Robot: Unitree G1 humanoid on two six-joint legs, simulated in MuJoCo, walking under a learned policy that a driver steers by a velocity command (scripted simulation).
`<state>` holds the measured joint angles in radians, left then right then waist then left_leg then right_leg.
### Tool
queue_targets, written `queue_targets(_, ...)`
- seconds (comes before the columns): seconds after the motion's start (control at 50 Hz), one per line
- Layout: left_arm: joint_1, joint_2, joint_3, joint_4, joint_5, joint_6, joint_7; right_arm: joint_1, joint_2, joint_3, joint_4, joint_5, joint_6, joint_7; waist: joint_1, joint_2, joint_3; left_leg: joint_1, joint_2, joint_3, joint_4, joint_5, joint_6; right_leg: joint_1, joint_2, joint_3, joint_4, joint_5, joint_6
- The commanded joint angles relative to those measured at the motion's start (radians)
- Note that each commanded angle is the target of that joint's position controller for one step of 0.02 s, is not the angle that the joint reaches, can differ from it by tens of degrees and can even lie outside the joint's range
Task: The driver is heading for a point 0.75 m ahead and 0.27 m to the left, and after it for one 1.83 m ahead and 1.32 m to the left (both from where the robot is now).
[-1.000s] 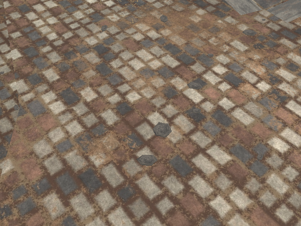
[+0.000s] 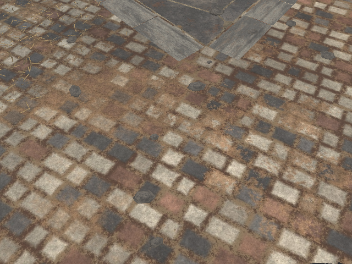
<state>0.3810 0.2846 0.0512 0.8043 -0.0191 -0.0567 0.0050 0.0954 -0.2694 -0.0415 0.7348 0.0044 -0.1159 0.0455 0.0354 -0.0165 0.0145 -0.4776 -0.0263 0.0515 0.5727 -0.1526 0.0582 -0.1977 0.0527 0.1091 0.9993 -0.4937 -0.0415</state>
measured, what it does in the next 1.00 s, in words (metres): walks ahead, turning left: right foot, then left foot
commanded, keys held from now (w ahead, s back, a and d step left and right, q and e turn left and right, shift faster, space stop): w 0.24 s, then no key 0.12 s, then q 0.28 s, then w+q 0.36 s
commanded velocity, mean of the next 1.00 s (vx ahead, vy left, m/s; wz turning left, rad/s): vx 0.32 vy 0.00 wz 0.24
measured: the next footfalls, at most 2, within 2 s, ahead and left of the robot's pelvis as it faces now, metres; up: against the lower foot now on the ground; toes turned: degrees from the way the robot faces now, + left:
right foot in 0.44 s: +0.41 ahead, -0.13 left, +0.00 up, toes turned +1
left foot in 0.88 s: +0.31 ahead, +0.11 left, +0.00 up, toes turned +18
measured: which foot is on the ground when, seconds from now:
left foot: down 0.00-0.46, up 0.48-0.86, down 0.88-1.00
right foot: up 0.00-0.42, down 0.44-0.86, up 0.88-1.00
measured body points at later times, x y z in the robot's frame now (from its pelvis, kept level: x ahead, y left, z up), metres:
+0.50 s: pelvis +0.25 -0.02 +0.00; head +0.29 -0.03 +0.45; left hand +0.47 +0.21 -0.07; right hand +0.27 -0.30 -0.13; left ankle +0.10 +0.09 -0.69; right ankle +0.37 -0.12 -0.72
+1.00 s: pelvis +0.33 +0.03 +0.02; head +0.32 +0.07 +0.47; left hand +0.43 +0.34 -0.09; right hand +0.42 -0.24 -0.08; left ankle +0.27 +0.10 -0.72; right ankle +0.42 -0.12 -0.66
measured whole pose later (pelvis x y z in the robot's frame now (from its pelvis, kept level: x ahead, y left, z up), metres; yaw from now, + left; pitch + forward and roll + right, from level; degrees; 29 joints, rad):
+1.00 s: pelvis +0.33 +0.03 +0.02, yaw +19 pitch +2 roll -3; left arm 0.09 0.30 0.09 0.79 -0.01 -0.07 -0.01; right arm 0.43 -0.25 -0.06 0.82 0.00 -0.03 -0.01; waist -0.06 -0.03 -0.04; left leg -0.21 0.01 -0.02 0.46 -0.29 0.05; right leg -0.55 -0.03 0.00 0.92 -0.26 -0.01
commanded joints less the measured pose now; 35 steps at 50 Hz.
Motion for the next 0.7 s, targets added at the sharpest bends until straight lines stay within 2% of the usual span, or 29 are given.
queue_targets(0.02,-0.083,0.131,0.018,-0.121,-0.012,-0.043,-0.003,0.203,-0.133,-0.038,-0.002,0.003,0.009,-0.012,-0.108,0.062,-0.129,0.571,0.338,-0.529,-0.293,-0.14,0.184,-0.549,-0.101,0.01,0.299,0.109,-0.006)
queue_targets(0.04,-0.115,0.122,0.021,-0.128,0.007,-0.043,0.0,0.164,-0.116,-0.032,-0.006,-0.007,0.01,-0.01,-0.082,0.042,-0.067,0.449,0.303,-0.457,-0.32,-0.03,0.182,-0.517,-0.131,-0.005,0.236,0.16,-0.001)
queue_targets(0.06,-0.093,0.112,0.025,-0.125,0.011,-0.036,0.0,0.146,-0.1,-0.025,-0.008,-0.017,0.005,-0.01,-0.049,0.069,-0.06,0.382,0.272,-0.401,-0.343,0.046,0.176,-0.456,-0.159,-0.002,0.196,0.196,0.0)
queue_targets(0.08,-0.065,0.095,0.023,-0.115,0.008,-0.028,0.001,0.141,-0.094,-0.024,-0.004,-0.015,0.002,-0.008,-0.033,0.09,-0.062,0.35,0.251,-0.358,-0.366,0.088,0.178,-0.421,-0.166,-0.009,0.166,0.211,0.007)
queue_targets(0.12,-0.051,0.067,0.019,-0.109,0.01,-0.014,0.004,0.155,-0.108,-0.027,0.012,-0.005,-0.006,-0.01,-0.02,0.094,-0.051,0.314,0.24,-0.29,-0.397,0.17,0.192,-0.42,-0.175,-0.029,0.112,0.232,0.023)
queue_targets(0.16,-0.113,0.059,0.016,-0.131,0.019,-0.011,0.008,0.176,-0.133,-0.034,0.028,-0.002,-0.005,-0.018,-0.029,0.078,-0.025,0.315,0.24,-0.246,-0.421,0.238,0.198,-0.477,-0.187,-0.04,0.03,0.305,0.043)
queue_targets(0.22,-0.204,0.04,0.01,-0.152,0.018,-0.019,0.004,0.213,-0.142,-0.035,0.046,0.003,0.008,-0.029,-0.059,0.071,-0.011,0.35,0.21,-0.176,-0.428,0.281,0.165,-0.504,-0.182,-0.057,-0.143,0.467,0.05)
queue_targets(0.24,-0.237,0.032,0.008,-0.158,0.016,-0.022,0.0,0.226,-0.144,-0.034,0.051,0.006,0.012,-0.031,-0.072,0.074,-0.005,0.355,0.2,-0.155,-0.429,0.279,0.153,-0.493,-0.174,-0.065,-0.205,0.515,0.049)
queue_targets(0.3,-0.328,0.011,0.0,-0.18,0.02,-0.036,-0.015,0.266,-0.148,-0.03,0.076,0.005,0.028,-0.04,-0.105,0.076,0.015,0.362,0.176,-0.095,-0.379,0.449,0.122,-0.409,-0.123,-0.11,-0.375,0.609,0.045)
queue_targets(0.34,-0.364,0.011,0.001,-0.192,0.017,-0.043,-0.028,0.295,-0.151,-0.027,0.094,0.005,0.043,-0.045,-0.117,0.089,0.004,0.408,0.192,-0.099,-0.329,0.494,0.115,-0.381,-0.097,-0.115,-0.429,0.624,0.036)
queue_targets(0.38,-0.374,0.029,0.008,-0.202,0.022,-0.049,-0.038,0.292,-0.152,-0.027,0.102,0.008,0.055,-0.049,-0.107,0.105,-0.006,0.454,0.21,-0.134,-0.26,0.519,0.102,-0.354,-0.076,-0.103,-0.477,0.566,0.013)
queue_targets(0.4,-0.345,0.05,0.016,-0.198,0.028,-0.052,-0.039,0.279,-0.159,-0.029,0.103,0.011,0.06,-0.052,-0.081,0.114,-0.022,0.471,0.215,-0.16,-0.213,0.534,0.09,-0.312,-0.066,-0.093,-0.508,0.538,-0.001)
queue_targets(0.42,-0.272,0.07,0.026,-0.176,0.036,-0.057,-0.036,0.247,-0.167,-0.032,0.096,0.015,0.064,-0.055,-0.033,0.116,-0.054,0.47,0.196,-0.167,-0.138,0.575,0.071,-0.216,-0.048,-0.101,-0.565,0.569,-0.02)
queue_targets(0.44,-0.181,0.112,0.04,-0.149,0.048,-0.064,-0.028,0.238,-0.157,-0.028,0.087,0.012,0.063,-0.056,0.007,0.086,-0.119,0.429,0.143,-0.15,-0.019,0.553,0.037,-0.049,-0.072,-0.098,-0.61,0.774,-0.047)
queue_targets(0.46,-0.07,0.191,0.054,-0.14,0.073,-0.065,-0.016,0.25,-0.103,-0.008,0.05,-0.013,0.052,-0.054,0.024,-0.028,-0.274,0.22,0.072,-0.126,0.224,0.258,-0.012,0.281,-0.261,0.054,-0.479,1.235,-0.125)
queue_targets(0.48,-0.045,0.198,0.055,-0.145,0.067,-0.043,-0.01,0.405,-0.025,0.019,0.068,-0.005,0.047,-0.047,-0.004,-0.252,-0.433,-0.067,-0.042,-0.099,0.569,-0.514,-0.077,0.561,-0.529,0.31,-0.442,1.457,-0.313)
queue_targets(0.5,-0.026,0.143,0.044,-0.16,0.044,-0.02,-0.007,0.392,-0.139,-0.008,0.084,0.015,0.054,-0.044,0.039,-0.165,-0.502,-0.107,-0.011,-0.193,0.687,-0.594,-0.085,0.529,-0.506,0.331,-0.465,1.287,-0.305)
queue_targets(0.52,-0.089,0.12,0.037,-0.167,0.032,-0.006,0.0,0.3,-0.171,-0.026,0.055,0.034,0.067,-0.047,0.031,-0.121,-0.385,-0.179,0.024,-0.169,0.724,-0.53,-0.096,0.425,-0.459,0.242,-0.514,1.101,-0.269)
queue_targets(0.54,-0.155,0.093,0.028,-0.164,0.024,0.003,0.007,0.252,-0.151,-0.026,0.044,0.03,0.087,-0.056,0.006,-0.072,-0.281,-0.198,0.058,-0.138,0.697,-0.462,-0.113,0.291,-0.413,0.18,-0.568,0.925,-0.238)
queue_targets(0.56,-0.214,0.071,0.02,-0.16,0.022,0.009,0.009,0.244,-0.138,-0.031,0.043,0.02,0.114,-0.065,-0.026,-0.069,-0.197,-0.16,0.086,-0.13,0.653,-0.417,-0.127,0.137,-0.383,0.125,-0.629,0.754,-0.218)
queue_targets(0.6,-0.301,0.087,0.027,-0.154,0.046,0.013,0.008,0.287,-0.096,-0.031,0.041,0.016,0.162,-0.08,-0.081,-0.134,-0.117,-0.006,0.084,-0.078,0.59,-0.337,-0.145,-0.117,-0.331,0.017,-0.735,0.544,-0.202)
queue_targets(0.64,-0.338,0.097,0.032,-0.149,0.05,0.008,0.011,0.294,-0.085,-0.035,0.028,0.007,0.177,-0.086,-0.094,-0.142,-0.104,0.044,0.087,-0.057,0.522,-0.283,-0.139,-0.18,-0.331,-0.048,-0.766,0.502,-0.207)
queue_targets(0.7,-0.337,0.131,0.048,-0.128,0.024,0.001,0.018,0.245,-0.08,-0.034,0.001,0.001,0.168,-0.07,-0.079,-0.133,-0.136,0.087,0.117,-0.043,0.367,-0.181,-0.09,-0.167,-0.354,-0.069,-0.815,0.255,-0.192)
